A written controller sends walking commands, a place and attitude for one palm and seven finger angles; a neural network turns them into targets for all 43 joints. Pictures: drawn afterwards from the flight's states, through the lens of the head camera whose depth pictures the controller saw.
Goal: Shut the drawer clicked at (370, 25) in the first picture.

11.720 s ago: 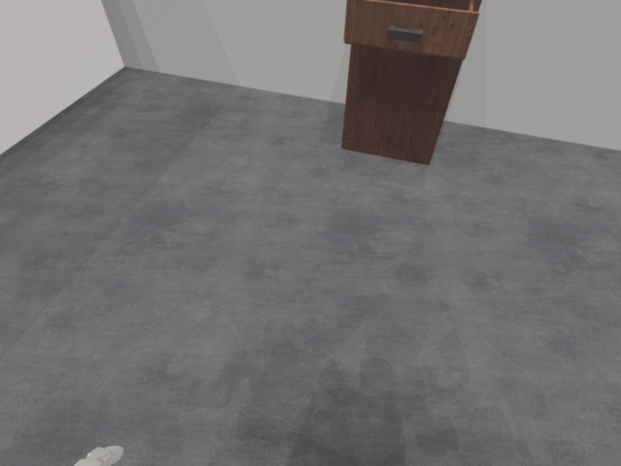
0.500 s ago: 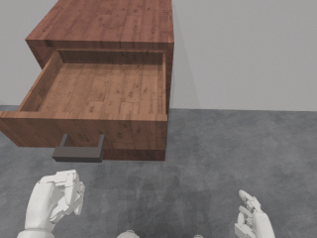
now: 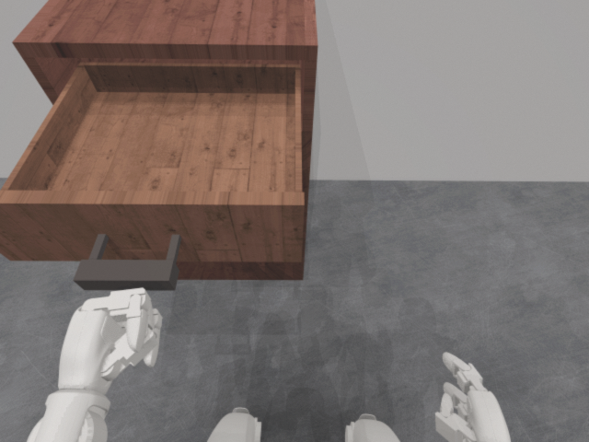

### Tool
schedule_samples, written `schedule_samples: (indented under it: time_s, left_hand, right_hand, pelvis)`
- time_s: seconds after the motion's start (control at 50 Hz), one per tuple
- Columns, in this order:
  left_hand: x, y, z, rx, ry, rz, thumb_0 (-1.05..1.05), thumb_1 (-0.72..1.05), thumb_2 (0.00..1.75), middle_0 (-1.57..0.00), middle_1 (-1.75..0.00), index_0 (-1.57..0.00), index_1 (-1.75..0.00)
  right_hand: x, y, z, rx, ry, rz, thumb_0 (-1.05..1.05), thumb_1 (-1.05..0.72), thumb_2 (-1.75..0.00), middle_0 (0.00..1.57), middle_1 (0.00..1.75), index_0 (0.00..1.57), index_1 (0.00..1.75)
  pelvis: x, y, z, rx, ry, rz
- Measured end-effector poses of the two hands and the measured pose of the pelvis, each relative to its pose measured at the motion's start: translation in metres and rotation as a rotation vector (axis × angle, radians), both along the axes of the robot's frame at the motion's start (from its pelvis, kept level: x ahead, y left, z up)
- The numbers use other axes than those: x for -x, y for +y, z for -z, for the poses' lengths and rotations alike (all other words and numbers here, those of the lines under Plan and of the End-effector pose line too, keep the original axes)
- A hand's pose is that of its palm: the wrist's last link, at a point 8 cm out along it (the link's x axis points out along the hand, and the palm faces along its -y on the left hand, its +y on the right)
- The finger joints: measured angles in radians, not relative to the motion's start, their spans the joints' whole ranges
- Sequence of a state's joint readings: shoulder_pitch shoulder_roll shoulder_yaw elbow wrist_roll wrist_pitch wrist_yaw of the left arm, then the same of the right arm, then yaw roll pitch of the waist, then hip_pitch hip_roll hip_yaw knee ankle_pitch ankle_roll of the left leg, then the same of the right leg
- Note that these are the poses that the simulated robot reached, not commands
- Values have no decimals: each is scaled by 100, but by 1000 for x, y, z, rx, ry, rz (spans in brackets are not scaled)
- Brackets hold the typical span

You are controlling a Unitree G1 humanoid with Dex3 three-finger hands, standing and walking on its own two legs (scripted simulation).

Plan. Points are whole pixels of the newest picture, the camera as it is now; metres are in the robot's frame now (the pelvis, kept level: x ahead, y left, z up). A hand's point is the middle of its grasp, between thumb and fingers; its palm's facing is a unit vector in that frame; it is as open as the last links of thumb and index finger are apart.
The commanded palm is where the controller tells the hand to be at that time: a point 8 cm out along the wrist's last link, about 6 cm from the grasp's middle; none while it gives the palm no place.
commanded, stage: bring the fist close to the handle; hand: left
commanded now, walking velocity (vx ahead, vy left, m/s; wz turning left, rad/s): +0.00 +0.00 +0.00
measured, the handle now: (133, 258) +0.33 +0.23 +0.06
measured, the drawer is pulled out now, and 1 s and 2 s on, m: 0.30 0.26 0.13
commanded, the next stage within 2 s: push the drawer shut in 0.22 s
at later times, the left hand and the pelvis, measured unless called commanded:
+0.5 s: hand (158, 333) +0.24 +0.17 +0.06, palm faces +0.04 -1.00 -0.07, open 3.3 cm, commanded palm +0.22 +0.23 +0.07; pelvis +0.00 +0.00 +0.00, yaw +0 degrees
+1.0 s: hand (161, 297) +0.28 +0.18 +0.06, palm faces +0.02 -1.00 -0.06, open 2.9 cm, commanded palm +0.28 +0.23 +0.07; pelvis -0.02 +0.00 +0.00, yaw +1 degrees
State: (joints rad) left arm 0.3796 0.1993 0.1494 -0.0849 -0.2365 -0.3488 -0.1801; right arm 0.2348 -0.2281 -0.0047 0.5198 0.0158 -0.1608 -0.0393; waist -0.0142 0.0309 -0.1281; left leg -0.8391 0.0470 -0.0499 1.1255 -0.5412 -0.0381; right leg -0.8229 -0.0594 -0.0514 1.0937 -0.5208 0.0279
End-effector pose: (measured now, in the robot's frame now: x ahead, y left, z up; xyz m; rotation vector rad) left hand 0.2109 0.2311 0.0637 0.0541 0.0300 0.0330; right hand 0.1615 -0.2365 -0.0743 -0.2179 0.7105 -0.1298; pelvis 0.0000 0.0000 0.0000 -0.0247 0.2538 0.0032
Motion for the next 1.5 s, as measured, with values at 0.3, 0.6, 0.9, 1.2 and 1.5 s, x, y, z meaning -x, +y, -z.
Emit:
schedule_samples:
  time_s: [0.3, 0.6, 0.9, 1.2, 1.5]
  left_hand:
    - [8, -6, 0, -4, -10, -1, 2, 90, 90, -140, -160, -140, -160]
    - [-15, -4, 1, -12, -26, 2, 2, 90, 91, -140, -160, -140, -160]
    - [-36, 1, 6, -10, -35, 8, -4, 83, 96, -140, -160, -140, -160]
    - [-74, 5, 3, 0, -38, 6, -1, 80, 95, -140, -160, -140, -160]
    - [-113, 7, 4, 4, -41, 4, -1, 80, 94, -140, -160, -140, -160]
  right_hand:
    - [0, -3, -2, 6, -14, -4, 1, -91, -90, 20, 30, 20, 30]
    - [3, -3, 2, 1, 6, -15, 1, -91, -90, 21, 30, 20, 30]
    - [16, -6, 10, 21, 59, -18, 1, -91, -90, 21, 30, 20, 30]
    - [42, -7, 10, 24, 106, 13, 1, -91, -90, 21, 30, 20, 30]
    - [73, -14, 19, 36, 225, 57, 1, -91, -90, 21, 30, 20, 30]
  pelvis:
    - [3, -1, 1, -2, 0, -2]
    - [5, -4, 1, -4, 1, -4]
    - [16, -4, 1, -4, -4, -14]
    - [25, -1, -3, -6, -13, -5]
    - [26, 2, -5, -8, 3, 6]
